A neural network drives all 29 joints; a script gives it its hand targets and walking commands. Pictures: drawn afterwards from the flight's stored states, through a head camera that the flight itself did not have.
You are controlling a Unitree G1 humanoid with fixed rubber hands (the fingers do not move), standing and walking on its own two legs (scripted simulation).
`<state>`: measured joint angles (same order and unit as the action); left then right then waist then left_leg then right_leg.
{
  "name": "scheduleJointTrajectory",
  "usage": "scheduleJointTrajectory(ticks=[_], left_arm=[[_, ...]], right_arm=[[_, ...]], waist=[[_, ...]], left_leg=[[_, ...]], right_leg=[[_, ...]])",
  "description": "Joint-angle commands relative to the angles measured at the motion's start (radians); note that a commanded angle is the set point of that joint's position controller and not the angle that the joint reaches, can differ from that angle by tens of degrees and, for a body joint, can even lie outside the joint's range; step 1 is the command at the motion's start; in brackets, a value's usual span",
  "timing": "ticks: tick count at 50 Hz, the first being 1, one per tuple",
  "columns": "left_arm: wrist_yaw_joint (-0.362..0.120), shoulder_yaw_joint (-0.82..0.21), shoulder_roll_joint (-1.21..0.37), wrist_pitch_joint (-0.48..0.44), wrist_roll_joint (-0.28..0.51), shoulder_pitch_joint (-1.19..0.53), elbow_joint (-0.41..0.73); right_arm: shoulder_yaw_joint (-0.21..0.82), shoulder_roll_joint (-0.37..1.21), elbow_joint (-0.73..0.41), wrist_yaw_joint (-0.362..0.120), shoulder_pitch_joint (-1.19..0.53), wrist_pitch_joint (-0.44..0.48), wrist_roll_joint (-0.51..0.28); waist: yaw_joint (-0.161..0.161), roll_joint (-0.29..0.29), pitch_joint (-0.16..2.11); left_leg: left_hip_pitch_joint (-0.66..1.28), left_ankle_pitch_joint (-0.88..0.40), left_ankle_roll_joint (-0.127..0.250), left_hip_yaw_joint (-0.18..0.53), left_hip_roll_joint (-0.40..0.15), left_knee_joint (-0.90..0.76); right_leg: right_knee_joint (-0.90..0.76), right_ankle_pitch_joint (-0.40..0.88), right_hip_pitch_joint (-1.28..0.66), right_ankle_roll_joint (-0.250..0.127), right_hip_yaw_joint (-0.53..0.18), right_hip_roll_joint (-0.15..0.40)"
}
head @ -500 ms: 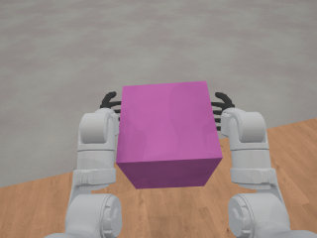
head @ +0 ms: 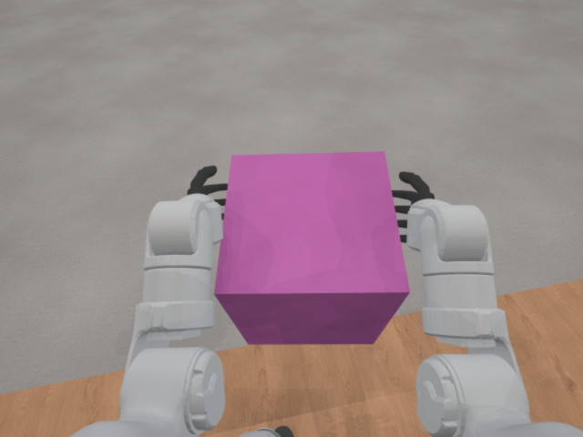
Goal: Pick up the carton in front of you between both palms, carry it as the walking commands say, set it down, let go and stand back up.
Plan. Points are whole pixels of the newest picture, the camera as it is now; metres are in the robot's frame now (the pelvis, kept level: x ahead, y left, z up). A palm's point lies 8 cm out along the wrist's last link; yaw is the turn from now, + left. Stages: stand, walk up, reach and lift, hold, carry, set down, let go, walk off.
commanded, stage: carry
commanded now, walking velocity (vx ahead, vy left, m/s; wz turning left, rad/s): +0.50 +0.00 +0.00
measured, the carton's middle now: (309, 258) +0.36 +0.02 +0.03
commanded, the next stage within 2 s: none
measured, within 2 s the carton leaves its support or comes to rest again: neither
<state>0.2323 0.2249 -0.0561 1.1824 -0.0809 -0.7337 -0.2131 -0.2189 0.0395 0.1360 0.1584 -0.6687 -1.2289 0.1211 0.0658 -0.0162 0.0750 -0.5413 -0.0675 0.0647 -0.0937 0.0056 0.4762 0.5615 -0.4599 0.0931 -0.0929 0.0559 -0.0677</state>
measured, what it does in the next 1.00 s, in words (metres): goes down: left foot, then right foot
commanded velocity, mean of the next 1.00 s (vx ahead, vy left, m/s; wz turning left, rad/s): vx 0.50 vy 0.00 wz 0.00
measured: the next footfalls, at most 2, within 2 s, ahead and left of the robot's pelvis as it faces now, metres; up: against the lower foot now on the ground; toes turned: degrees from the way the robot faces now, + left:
left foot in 0.02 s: +0.18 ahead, +0.08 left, -0.02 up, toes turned +4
right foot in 0.56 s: +0.49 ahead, -0.05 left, -0.04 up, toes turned -3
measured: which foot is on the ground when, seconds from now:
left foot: up 0.00-0.00, down 0.02-0.58, up 0.60-1.00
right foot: down 0.00-0.04, up 0.06-0.54, down 0.56-1.00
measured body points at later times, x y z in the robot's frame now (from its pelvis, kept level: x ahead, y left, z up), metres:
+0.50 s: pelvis +0.27 +0.02 -0.01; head +0.31 +0.03 +0.44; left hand +0.66 +0.16 +0.11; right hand +0.64 -0.13 +0.10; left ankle +0.14 +0.07 -0.74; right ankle +0.43 -0.09 -0.72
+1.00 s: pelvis +0.56 +0.02 -0.02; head +0.60 +0.01 +0.43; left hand +0.94 +0.18 +0.10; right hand +0.95 -0.11 +0.08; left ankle +0.69 +0.15 -0.72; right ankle +0.46 -0.05 -0.76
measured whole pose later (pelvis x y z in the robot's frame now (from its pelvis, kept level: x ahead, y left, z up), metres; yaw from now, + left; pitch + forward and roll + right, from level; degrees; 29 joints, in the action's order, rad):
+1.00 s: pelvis +0.56 +0.02 -0.02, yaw +2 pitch +5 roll +1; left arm 0.30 0.29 -0.12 1.16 -0.10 -0.79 -0.17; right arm -0.24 0.04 0.18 0.22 -0.76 -1.26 0.12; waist 0.04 -0.02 0.01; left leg -0.66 0.06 0.01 -0.06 -0.05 0.69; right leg 0.44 -0.31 0.15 -0.10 0.09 -0.04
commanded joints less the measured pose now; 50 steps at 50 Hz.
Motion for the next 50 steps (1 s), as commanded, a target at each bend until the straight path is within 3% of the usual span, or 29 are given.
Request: scheduleJointTrajectory(ticks=[1, 2, 3, 4, 5, 6, 7, 10, 16, 20, 23, 25, 26, 27, 28, 29, 30, 31, 32, 33, 35, 38, 41, 46, 50], left_arm=[[-0.409, -0.577, -1.138, 0.007, 0.457, -0.569, -0.053], [-0.417, -0.57, -1.147, 0.004, 0.459, -0.562, -0.076], [-0.416, -0.558, -1.19, 0.007, 0.458, -0.588, -0.1], [-0.413, -0.555, -1.192, 0.0, 0.458, -0.604, -0.091], [-0.408, -0.557, -1.206, -0.005, 0.461, -0.63, -0.066], [-0.4, -0.547, -1.22, -0.012, 0.462, -0.646, -0.035], [-0.39, -0.542, -1.224, -0.015, 0.46, -0.658, -0.007], [-0.355, -0.555, -1.222, -0.022, 0.447, -0.632, 0.047], [-0.323, -0.611, -1.204, -0.025, 0.422, -0.58, 0.112], [-0.316, -0.641, -1.17, -0.01, 0.424, -0.596, 0.139], [-0.326, -0.628, -1.147, 0.015, 0.41, -0.564, 0.073], [-0.341, -0.601, -1.14, 0.03, 0.401, -0.545, 0.01], [-0.347, -0.584, -1.129, 0.033, 0.398, -0.547, -0.011], [-0.354, -0.565, -1.126, 0.034, 0.393, -0.547, -0.037], [-0.362, -0.541, -1.119, 0.033, 0.389, -0.546, -0.061], [-0.37, -0.507, -1.101, 0.032, 0.386, -0.543, -0.088], [-0.369, -0.485, -1.066, 0.029, 0.362, -0.554, -0.127], [-0.376, -0.471, -1.102, 0.026, 0.377, -0.527, -0.149], [-0.385, -0.465, -1.126, 0.023, 0.395, -0.563, -0.125], [-0.392, -0.474, -1.149, 0.022, 0.417, -0.618, -0.088], [-0.398, -0.491, -1.202, 0.022, 0.459, -0.71, -0.036], [-0.397, -0.511, -1.227, 0.021, 0.485, -0.745, 0.01], [-0.393, -0.515, -1.213, 0.027, 0.486, -0.728, 0.029], [-0.387, -0.518, -1.169, 0.045, 0.458, -0.67, 0.009], [-0.398, -0.505, -1.165, 0.043, 0.417, -0.595, -0.078]], right_arm=[[0.554, 1.067, -0.015, -0.26, -0.683, 0.052, -0.419], [0.527, 1.047, 0.008, -0.267, -0.67, 0.056, -0.413], [0.507, 1.03, 0.028, -0.268, -0.677, 0.066, -0.394], [0.507, 1.06, 0.031, -0.277, -0.672, 0.073, -0.413], [0.528, 1.101, -0.019, -0.285, -0.734, 0.08, -0.442], [0.546, 1.13, -0.074, -0.291, -0.813, 0.085, -0.477], [0.576, 1.161, -0.121, -0.294, -0.879, 0.089, -0.512], [0.61, 1.197, -0.172, -0.291, -0.907, 0.092, -0.563], [0.624, 1.168, -0.195, -0.292, -0.835, 0.078, -0.555], [0.63, 1.112, -0.222, -0.289, -0.855, 0.062, -0.545], [0.616, 1.087, -0.163, -0.292, -0.823, 0.044, -0.527], [0.603, 1.089, -0.111, -0.296, -0.83, 0.034, -0.522], [0.596, 1.092, -0.086, -0.298, -0.834, 0.031, -0.521], [0.588, 1.097, -0.059, -0.3, -0.841, 0.028, -0.523], [0.582, 1.099, -0.036, -0.302, -0.856, 0.029, -0.526], [0.572, 1.097, -0.011, -0.305, -0.869, 0.029, -0.524], [0.548, 1.13, 0.021, -0.302, -0.888, 0.022, -0.521], [0.533, 1.116, 0.018, -0.297, -0.889, 0.024, -0.504], [0.525, 1.137, 0.001, -0.292, -0.929, 0.027, -0.507], [0.517, 1.146, -0.032, -0.285, -0.961, 0.034, -0.514], [0.505, 1.154, -0.061, -0.271, -0.979, 0.041, -0.51], [0.501, 1.168, -0.077, -0.252, -0.959, 0.05, -0.501], [0.51, 1.156, -0.108, -0.234, -0.95, 0.053, -0.488], [0.547, 1.132, -0.114, -0.223, -0.922, 0.04, -0.474], [0.555, 1.14, -0.047, -0.245, -0.878, 0.033, -0.465]], waist=[[-0.086, 0.069, 0.421], [-0.078, -0.081, 0.499], [-0.131, -0.309, 0.572], [-0.125, -0.238, 0.538], [-0.129, -0.157, 0.486], [-0.115, -0.059, 0.441], [-0.106, -0.032, 0.422], [-0.089, -0.053, 0.432], [-0.127, -0.091, 0.44], [-0.146, -0.098, 0.397], [-0.168, -0.096, 0.353], [-0.144, -0.122, 0.339], [-0.11, -0.131, 0.357], [-0.063, -0.102, 0.393], [-0.026, -0.044, 0.427], [-0.037, 0.117, 0.502], [-0.004, 0.321, 0.567], [-0.002, 0.26, 0.552], [-0.006, 0.194, 0.501], [-0.021, 0.098, 0.449], [-0.029, 0.055, 0.422], [-0.032, 0.09, 0.435], [-0.018, 0.108, 0.436], [-0.001, 0.129, 0.404], [0.021, 0.144, 0.345]], left_leg=[[0.476, -0.128, 0.023, 0.011, -0.04, -0.068], [0.731, -0.503, 0.041, 0.27, -0.278, 0.122], [0.929, -0.295, 0.239, 0.607, -0.41, 0.058], [0.888, -0.043, 0.246, 0.634, -0.377, -0.006], [0.806, 0.038, 0.215, 0.57, -0.323, -0.031], [0.715, 0.033, 0.181, 0.506, -0.297, -0.053], [0.638, 0.034, 0.171, 0.469, -0.288, -0.071], [0.566, 0.001, 0.149, 0.385, -0.263, -0.099], [0.735, -0.38, 0.125, 0.27, -0.227, -0.04], [0.776, -0.45, 0.108, 0.196, -0.169, -0.016], [0.791, -0.476, 0.1, 0.149, -0.133, 0.021], [0.738, -0.513, 0.076, 0.124, -0.132, 0.065], [0.7, -0.554, 0.052, 0.106, -0.132, 0.133], [0.624, -0.519, 0.023, 0.057, -0.115, 0.252], [0.462, -0.299, 0.001, 0.038, -0.09, 0.401], [0.239, 0.267, -0.018, 0.019, -0.037, 0.563], [-0.085, 0.672, -0.051, 0.072, 0.096, 0.857], [-0.186, 0.641, -0.023, 0.117, 0.048, 0.93], [-0.22, 0.58, -0.013, 0.128, 0.015, 0.903], [-0.208, 0.52, -0.018, 0.127, -0.013, 0.839], [-0.142, 0.468, -0.032, 0.121, -0.046, 0.731], [-0.146, 0.422, -0.048, 0.09, -0.055, 0.632], [-0.217, 0.348, -0.062, 0.065, -0.066, 0.547], [-0.23, 0.183, -0.062, 0.027, -0.054, 0.342], [-0.128, 0.053, -0.049, -0.051, 0.015, 0.075]], right_leg=[[0.352, 0.766, 0.006, 0.016, -0.014, 0.148], [0.523, 0.215, 0.259, 0.049, 0.009, 0.097], [0.791, -0.129, 0.564, 0.077, -0.035, -0.034], [0.85, -0.099, 0.666, 0.054, -0.084, 0.015], [0.835, -0.051, 0.689, 0.046, -0.08, 0.043], [0.776, 0.01, 0.674, 0.051, -0.08, 0.077], [0.715, 0.052, 0.647, 0.058, -0.086, 0.103], [0.617, 0.086, 0.595, 0.077, -0.058, 0.116], [0.426, 0.24, 0.736, 0.082, -0.012, 0.116], [0.233, 0.391, 0.709, 0.065, 0.026, 0.085], [0.019, 0.508, 0.623, 0.053, 0.081, 0.037], [-0.099, 0.559, 0.473, 0.027, 0.089, 0.018], [-0.139, 0.567, 0.348, 0.013, 0.099, 0.007], [-0.201, 0.629, 0.16, 0.006, 0.117, 0.006], [-0.174, 0.674, -0.043, -0.005, 0.041, 0.088], [0.01, 1.049, -0.291, -0.028, -0.206, 0.323], [-0.033, 0.878, -0.518, -0.236, -0.548, 0.473], [-0.102, 0.605, -0.478, -0.241, -0.59, 0.449], [-0.136, 0.512, -0.402, -0.198, -0.523, 0.388], [-0.163, 0.525, -0.305, -0.166, -0.448, 0.366], [-0.197, 0.523, -0.18, -0.142, -0.365, 0.342], [-0.202, 0.589, -0.165, -0.149, -0.284, 0.318], [-0.173, 0.738, -0.23, -0.151, -0.228, 0.304], [-0.136, 0.904, -0.313, -0.108, -0.159, 0.269], [-0.094, 1.015, -0.35, -0.067, -0.079, 0.218]])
